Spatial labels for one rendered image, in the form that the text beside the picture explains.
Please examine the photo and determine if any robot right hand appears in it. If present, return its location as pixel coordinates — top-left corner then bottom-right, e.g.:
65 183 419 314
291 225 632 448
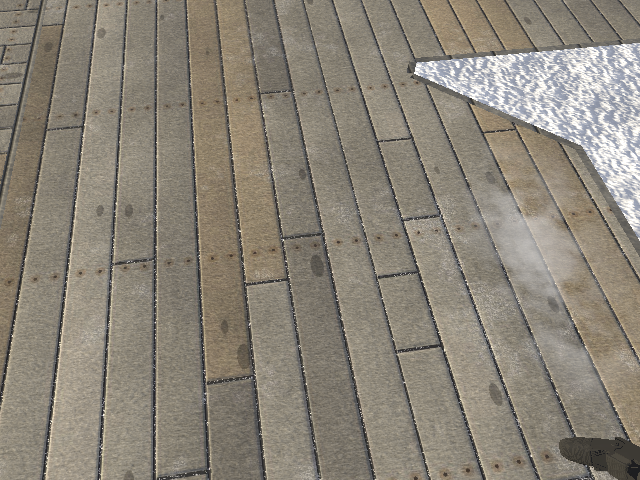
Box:
559 437 640 480

